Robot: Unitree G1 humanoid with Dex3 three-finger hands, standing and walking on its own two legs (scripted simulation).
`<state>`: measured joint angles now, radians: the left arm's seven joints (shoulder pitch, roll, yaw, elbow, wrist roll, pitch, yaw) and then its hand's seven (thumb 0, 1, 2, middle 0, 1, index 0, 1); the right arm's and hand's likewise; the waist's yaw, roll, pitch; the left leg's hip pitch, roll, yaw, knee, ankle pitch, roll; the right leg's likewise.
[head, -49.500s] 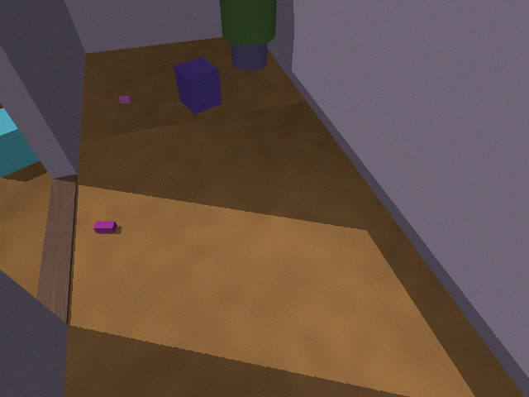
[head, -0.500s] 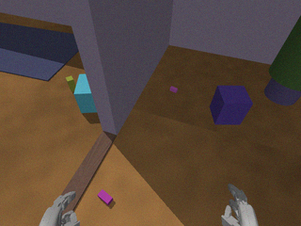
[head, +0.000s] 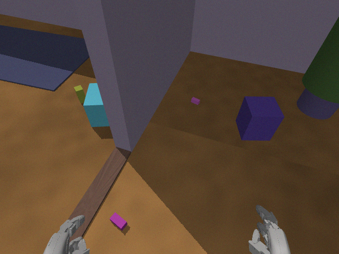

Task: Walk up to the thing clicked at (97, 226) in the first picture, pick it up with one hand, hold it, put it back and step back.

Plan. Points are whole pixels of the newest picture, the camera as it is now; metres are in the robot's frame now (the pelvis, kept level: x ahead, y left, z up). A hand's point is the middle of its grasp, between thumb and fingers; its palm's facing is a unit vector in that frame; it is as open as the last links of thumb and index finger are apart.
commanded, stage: stand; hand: left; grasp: from above
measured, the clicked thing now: (118, 221) +0.43 +0.25 -0.69
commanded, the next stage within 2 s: none
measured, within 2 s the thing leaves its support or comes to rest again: neither
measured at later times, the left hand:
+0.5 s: hand out of the picture +0.04 +0.24 -0.11, palm faces +0.03 -0.95 -0.32, open 7.4 cm
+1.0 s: hand out of the picture +0.04 +0.25 -0.09, palm faces +0.03 -0.94 -0.34, open 7.4 cm
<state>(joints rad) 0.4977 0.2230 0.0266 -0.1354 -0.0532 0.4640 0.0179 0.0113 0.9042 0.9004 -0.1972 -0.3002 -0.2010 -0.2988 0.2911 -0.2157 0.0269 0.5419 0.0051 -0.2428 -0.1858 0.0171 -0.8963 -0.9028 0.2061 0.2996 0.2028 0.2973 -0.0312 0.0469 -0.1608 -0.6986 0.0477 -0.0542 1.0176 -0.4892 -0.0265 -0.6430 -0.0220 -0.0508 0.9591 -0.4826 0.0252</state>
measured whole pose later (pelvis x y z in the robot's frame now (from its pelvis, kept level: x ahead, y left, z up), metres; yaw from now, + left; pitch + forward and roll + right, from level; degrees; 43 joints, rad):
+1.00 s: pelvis -0.01 +0.00 +0.07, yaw +1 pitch -4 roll +0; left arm 0.16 0.31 0.03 1.14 0.03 0.00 0.02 0.00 0.90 0.90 -0.20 -0.30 -0.20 -0.30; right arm 0.14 -0.31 -0.03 1.13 -0.03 0.00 -0.01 0.01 -0.90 -0.90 0.20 0.30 0.20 0.30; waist 0.02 0.02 0.06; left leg -0.13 0.01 -0.02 0.38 -0.18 -0.02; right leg -0.10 -0.05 -0.04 0.37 -0.20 0.04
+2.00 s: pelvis +0.01 -0.01 +0.07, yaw +0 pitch -3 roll +0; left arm 0.11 0.32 0.02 1.15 0.02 -0.01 0.00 0.00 0.90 0.90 -0.20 -0.30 -0.20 -0.30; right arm 0.11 -0.33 -0.01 1.15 -0.02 -0.01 0.00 0.01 -0.90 -0.90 0.20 0.30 0.20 0.30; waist 0.01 0.01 0.06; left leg -0.11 0.03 -0.01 0.33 -0.18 -0.03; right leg -0.09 -0.03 -0.03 0.32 -0.19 0.02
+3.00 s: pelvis -0.06 +0.03 +0.05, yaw -1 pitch -1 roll -1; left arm 0.03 0.42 0.06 0.91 0.00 0.06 0.03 0.00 0.91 0.90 -0.20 -0.30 -0.20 -0.30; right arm 0.14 -0.36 -0.05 0.95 -0.03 0.03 0.01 0.01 -0.90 -0.90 0.20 0.30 0.20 0.30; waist -0.01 -0.04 0.19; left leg -0.34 -0.01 -0.01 0.63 -0.27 0.03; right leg -0.48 0.11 0.16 1.13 -0.54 -0.02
